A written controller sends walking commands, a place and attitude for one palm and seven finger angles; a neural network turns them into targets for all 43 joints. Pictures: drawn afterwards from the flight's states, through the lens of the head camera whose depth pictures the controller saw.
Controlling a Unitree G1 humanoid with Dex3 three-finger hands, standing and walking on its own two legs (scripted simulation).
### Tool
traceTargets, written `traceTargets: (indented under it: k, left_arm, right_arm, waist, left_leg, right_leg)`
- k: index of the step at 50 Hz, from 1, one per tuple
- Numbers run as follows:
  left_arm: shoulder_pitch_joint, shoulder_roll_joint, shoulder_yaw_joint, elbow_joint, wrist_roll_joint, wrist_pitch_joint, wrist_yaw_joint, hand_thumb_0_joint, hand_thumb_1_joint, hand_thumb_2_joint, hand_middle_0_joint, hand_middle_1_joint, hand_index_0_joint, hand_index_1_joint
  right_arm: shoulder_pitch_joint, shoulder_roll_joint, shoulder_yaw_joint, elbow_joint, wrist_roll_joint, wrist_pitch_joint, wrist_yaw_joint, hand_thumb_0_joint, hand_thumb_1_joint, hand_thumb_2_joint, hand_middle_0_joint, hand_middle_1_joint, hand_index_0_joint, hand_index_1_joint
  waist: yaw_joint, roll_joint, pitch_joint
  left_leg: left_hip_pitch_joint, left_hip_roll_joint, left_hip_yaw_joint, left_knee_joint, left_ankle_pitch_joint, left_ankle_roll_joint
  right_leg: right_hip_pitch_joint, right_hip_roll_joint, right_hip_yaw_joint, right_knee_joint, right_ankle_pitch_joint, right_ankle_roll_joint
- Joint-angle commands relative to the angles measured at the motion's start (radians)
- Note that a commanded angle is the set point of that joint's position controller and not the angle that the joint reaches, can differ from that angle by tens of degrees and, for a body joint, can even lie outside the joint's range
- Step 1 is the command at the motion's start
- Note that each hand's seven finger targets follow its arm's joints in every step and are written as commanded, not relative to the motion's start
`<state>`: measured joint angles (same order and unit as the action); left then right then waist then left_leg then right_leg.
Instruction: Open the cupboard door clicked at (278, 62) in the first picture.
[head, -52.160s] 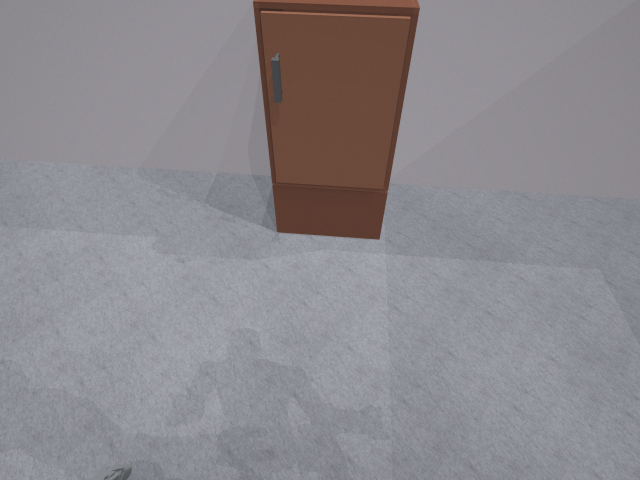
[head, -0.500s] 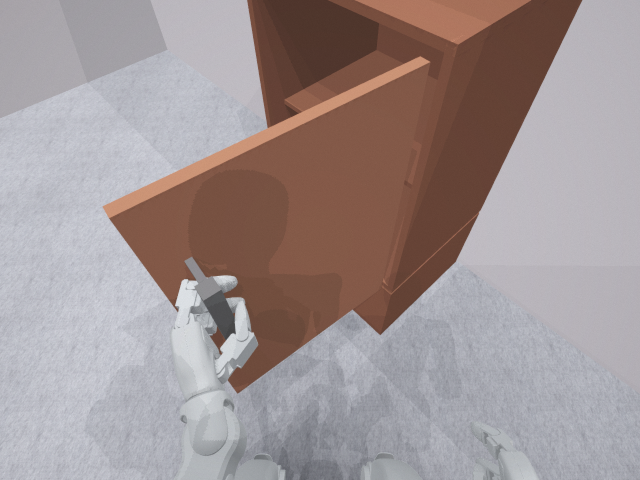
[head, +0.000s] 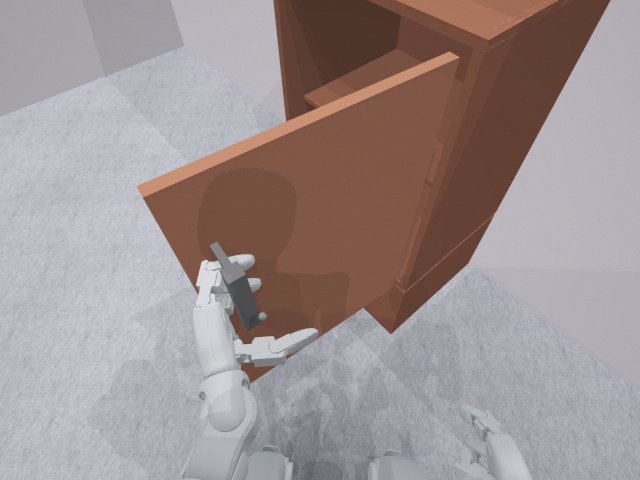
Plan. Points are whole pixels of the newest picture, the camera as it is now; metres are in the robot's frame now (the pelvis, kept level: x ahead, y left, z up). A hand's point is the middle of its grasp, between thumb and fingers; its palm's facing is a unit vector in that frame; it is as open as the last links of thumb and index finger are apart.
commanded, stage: open thumb and fingers to let go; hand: left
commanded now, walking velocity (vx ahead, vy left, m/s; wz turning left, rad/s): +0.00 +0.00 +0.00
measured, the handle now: (235, 287) +0.34 +0.13 +0.04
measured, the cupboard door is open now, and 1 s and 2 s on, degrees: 84 86 84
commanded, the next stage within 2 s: slide the hand sideways off the handle in 0.32 s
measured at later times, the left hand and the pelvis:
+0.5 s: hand (258, 324) +0.30 +0.10 +0.03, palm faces +0.22 -0.97 -0.06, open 15.0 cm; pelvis -0.01 +0.02 +0.00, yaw +0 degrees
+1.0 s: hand (240, 359) +0.25 +0.11 +0.03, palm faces -0.13 -0.99 -0.03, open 16.1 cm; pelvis +0.00 +0.03 -0.01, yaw -1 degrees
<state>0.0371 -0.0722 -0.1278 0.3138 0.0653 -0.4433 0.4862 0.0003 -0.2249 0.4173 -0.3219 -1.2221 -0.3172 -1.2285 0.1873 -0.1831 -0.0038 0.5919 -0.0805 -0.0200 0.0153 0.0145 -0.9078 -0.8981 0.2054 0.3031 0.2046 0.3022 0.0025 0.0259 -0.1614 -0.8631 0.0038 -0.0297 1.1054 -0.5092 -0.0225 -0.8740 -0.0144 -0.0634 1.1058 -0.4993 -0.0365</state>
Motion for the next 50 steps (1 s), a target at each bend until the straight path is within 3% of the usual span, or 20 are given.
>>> traceTargets:
  k: [1,11,13,15,21,22,23,24,25,26,27,28,30,32,34,37,39,42,46,50]
  left_arm:
    - [-0.186,-0.020,-0.012,-0.237,0.025,-0.066,0.026,0.000,-0.500,0.300,-0.267,-1.000,-0.267,-1.000]
    - [-0.199,-0.028,-0.031,-0.240,0.064,-0.034,0.075,0.000,-0.500,0.300,-0.183,-0.500,-0.183,-0.500]
    - [-0.176,-0.054,-0.053,-0.247,0.070,-0.025,0.080,0.000,-0.500,0.300,-0.167,-0.400,-0.167,-0.400]
    - [-0.203,-0.073,-0.068,-0.236,0.069,-0.017,0.084,0.000,-0.500,0.300,-0.150,-0.300,-0.150,-0.300]
    - [-0.278,-0.075,-0.069,-0.228,0.067,-0.011,0.099,0.000,-0.500,0.300,-0.150,-0.300,-0.150,-0.300]
    - [-0.264,0.039,-0.246,-0.241,0.181,-0.040,-0.107,0.000,-0.500,0.300,-0.150,-0.300,-0.150,-0.300]
    - [-0.303,0.127,-0.149,-0.306,0.145,-0.072,-0.217,0.000,-0.500,0.300,-0.150,-0.300,-0.150,-0.300]
    - [-0.295,0.149,-0.146,-0.316,0.131,-0.086,-0.286,0.000,-0.500,0.300,-0.150,-0.300,-0.150,-0.300]
    - [-0.279,0.138,-0.161,-0.334,0.105,-0.090,-0.345,0.000,-0.500,0.300,-0.150,-0.300,-0.150,-0.300]
    - [-0.256,0.126,-0.180,-0.329,0.074,-0.087,-0.412,0.000,-0.500,0.300,-0.150,-0.300,-0.150,-0.300]
    - [-0.262,0.099,-0.216,-0.331,0.024,-0.072,-0.486,0.000,-0.500,0.300,-0.150,-0.300,-0.150,-0.300]
    - [-0.255,0.094,-0.198,-0.320,-0.043,-0.056,-0.540,0.000,-0.500,0.300,-0.150,-0.300,-0.150,-0.300]
    - [-0.233,0.076,-0.154,-0.332,-0.157,-0.013,-0.582,0.000,-0.500,0.300,-0.150,-0.300,-0.150,-0.300]
    - [-0.196,0.076,-0.102,-0.332,-0.211,0.020,-0.571,0.000,-0.500,0.300,-0.150,-0.300,-0.150,-0.300]
    - [-0.136,0.108,-0.043,-0.334,-0.209,0.028,-0.530,0.000,-0.500,0.300,-0.150,-0.300,-0.150,-0.300]
    - [-0.052,0.158,0.006,-0.358,-0.149,0.006,-0.469,0.000,-0.500,0.300,-0.150,-0.300,-0.150,-0.300]
    - [-0.014,0.146,-0.011,-0.394,-0.122,-0.008,-0.452,0.000,-0.500,0.300,-0.150,-0.300,-0.150,-0.300]
    - [0.033,0.210,0.045,-0.416,-0.107,-0.011,-0.445,0.000,-0.500,0.300,-0.150,-0.300,-0.150,-0.300]
    - [0.065,0.219,0.046,-0.484,-0.109,-0.004,-0.465,0.000,-0.500,0.300,-0.150,-0.300,-0.150,-0.300]
    - [0.138,0.215,0.057,-0.534,-0.151,0.006,-0.495,0.000,-0.500,0.300,-0.150,-0.300,-0.150,-0.300]
  right_arm:
    - [-0.039,-0.096,-0.042,-0.146,0.005,-0.043,-0.006,0.000,-0.900,-0.900,0.200,0.300,0.200,0.300]
    - [-0.040,-0.097,-0.040,-0.147,0.000,-0.039,-0.005,0.000,-0.900,-0.900,0.200,0.300,0.200,0.300]
    - [-0.046,-0.094,-0.038,-0.152,0.000,-0.039,-0.003,0.000,-0.900,-0.900,0.200,0.300,0.200,0.300]
    - [-0.046,-0.094,-0.036,-0.151,0.001,-0.040,-0.002,0.000,-0.900,-0.900,0.200,0.300,0.200,0.300]
    - [-0.057,-0.095,-0.034,-0.140,-0.001,-0.044,-0.008,0.000,-0.900,-0.900,0.200,0.300,0.200,0.300]
    - [0.003,-0.132,-0.032,-0.122,0.001,-0.046,-0.007,0.000,-0.900,-0.900,0.200,0.300,0.200,0.300]
    - [0.005,-0.133,-0.044,-0.144,0.015,-0.043,-0.013,0.000,-0.900,-0.900,0.200,0.300,0.200,0.300]
    - [0.003,-0.134,-0.043,-0.151,0.017,-0.039,-0.020,0.000,-0.900,-0.900,0.200,0.300,0.200,0.300]
    - [-0.004,-0.131,-0.039,-0.163,0.023,-0.045,-0.023,0.000,-0.900,-0.900,0.200,0.300,0.200,0.300]
    - [-0.004,-0.131,-0.035,-0.175,0.035,-0.052,-0.024,0.000,-0.900,-0.900,0.200,0.300,0.200,0.300]
    - [-0.003,-0.136,-0.029,-0.186,0.052,-0.059,-0.027,0.000,-0.900,-0.900,0.200,0.300,0.200,0.300]
    - [-0.014,-0.137,-0.026,-0.195,0.066,-0.068,-0.033,0.000,-0.900,-0.900,0.200,0.300,0.200,0.300]
    - [-0.029,-0.141,-0.018,-0.217,0.088,-0.080,-0.045,0.000,-0.900,-0.900,0.200,0.300,0.200,0.300]
    - [-0.041,-0.146,-0.014,-0.232,0.095,-0.092,-0.050,0.000,-0.900,-0.900,0.200,0.300,0.200,0.300]
    - [-0.033,-0.148,-0.020,-0.235,0.089,-0.093,-0.045,0.000,-0.900,-0.900,0.200,0.300,0.200,0.300]
    - [-0.026,-0.146,-0.024,-0.251,0.076,-0.088,-0.029,0.000,-0.900,-0.900,0.200,0.300,0.200,0.300]
    - [-0.022,-0.139,-0.026,-0.264,0.070,-0.083,-0.014,0.000,-0.900,-0.900,0.200,0.300,0.200,0.300]
    - [-0.018,-0.144,-0.029,-0.276,0.068,-0.066,-0.009,0.000,-0.900,-0.900,0.200,0.300,0.200,0.300]
    - [-0.020,-0.140,-0.029,-0.298,0.070,-0.052,-0.014,0.000,-0.900,-0.900,0.200,0.300,0.200,0.300]
    - [-0.011,-0.140,-0.027,-0.302,0.076,-0.054,-0.023,0.000,-0.900,-0.900,0.200,0.300,0.200,0.300]
  waist:
    - [-0.012,-0.071,-0.274]
    - [-0.016,-0.084,-0.253]
    - [-0.009,-0.060,-0.266]
    - [-0.022,-0.072,-0.244]
    - [-0.029,-0.073,-0.249]
    - [-0.113,-0.093,-0.218]
    - [-0.073,-0.048,-0.303]
    - [-0.057,-0.037,-0.339]
    - [-0.057,-0.007,-0.335]
    - [-0.065,-0.024,-0.302]
    - [-0.082,-0.018,-0.280]
    - [-0.083,-0.037,-0.234]
    - [-0.066,-0.045,-0.200]
    - [-0.047,-0.070,-0.186]
    - [-0.024,-0.094,-0.196]
    - [0.005,-0.079,-0.205]
    - [0.002,-0.055,-0.213]
    - [0.012,-0.061,-0.200]
    - [0.005,-0.023,-0.207]
    - [-0.004,-0.027,-0.221]
  left_leg:
    - [0.112,-0.026,0.016,-0.129,0.197,0.026]
    - [0.111,-0.019,0.005,-0.139,0.197,0.022]
    - [0.120,-0.018,0.006,-0.142,0.209,0.019]
    - [0.121,-0.015,0.001,-0.145,0.191,0.018]
    - [0.118,-0.016,-0.006,-0.144,0.157,0.019]
    - [0.128,-0.016,-0.005,-0.110,0.164,0.036]
    - [0.141,-0.019,-0.006,-0.103,0.188,0.039]
    - [0.157,-0.022,-0.007,-0.107,0.206,0.040]
    - [0.163,-0.023,-0.007,-0.107,0.206,0.040]
    - [0.158,-0.023,-0.011,-0.112,0.186,0.041]
    - [0.162,-0.024,-0.017,-0.120,0.165,0.044]
    - [0.152,-0.023,-0.021,-0.131,0.127,0.044]
    - [0.153,-0.024,-0.029,-0.160,0.073,0.042]
    - [0.138,-0.027,-0.036,-0.174,0.058,0.038]
    - [0.130,-0.026,-0.031,-0.167,0.079,0.034]
    - [0.114,-0.026,-0.026,-0.154,0.121,0.029]
    - [0.117,-0.024,-0.017,-0.138,0.148,0.028]
    - [0.086,-0.024,-0.013,-0.132,0.132,0.029]
    - [0.093,-0.024,-0.005,-0.124,0.139,0.028]
    - [0.104,-0.022,-0.009,-0.115,0.176,0.028]
  right_leg:
    - [0.221,0.005,0.035,-0.181,0.251,0.006]
    - [0.197,0.014,0.016,-0.168,0.227,-0.001]
    - [0.195,0.015,0.011,-0.162,0.232,-0.004]
    - [0.174,0.017,0.004,-0.165,0.204,-0.003]
    - [0.152,0.017,0.002,-0.166,0.159,-0.002]
    - [0.111,0.008,0.028,-0.154,0.219,-0.001]
    - [0.150,-0.001,0.037,-0.141,0.257,-0.010]
    - [0.175,-0.001,0.042,-0.130,0.283,-0.013]
    - [0.171,0.000,0.041,-0.131,0.283,-0.012]
    - [0.164,0.001,0.037,-0.138,0.260,-0.011]
    - [0.162,0.002,0.038,-0.152,0.235,-0.012]
    - [0.151,0.007,0.033,-0.170,0.192,-0.007]
    - [0.153,0.014,0.021,-0.198,0.117,-0.004]
    - [0.155,0.016,0.007,-0.195,0.087,-0.003]
    - [0.147,0.014,0.000,-0.175,0.095,0.001]
    - [0.141,0.014,0.001,-0.136,0.116,-0.006]
    - [0.125,0.011,0.003,-0.120,0.142,-0.006]
    - [0.137,0.017,0.014,-0.120,0.131,-0.010]
    - [0.137,0.019,0.019,-0.113,0.150,-0.008]
    - [0.150,0.026,0.011,-0.110,0.198,-0.004]
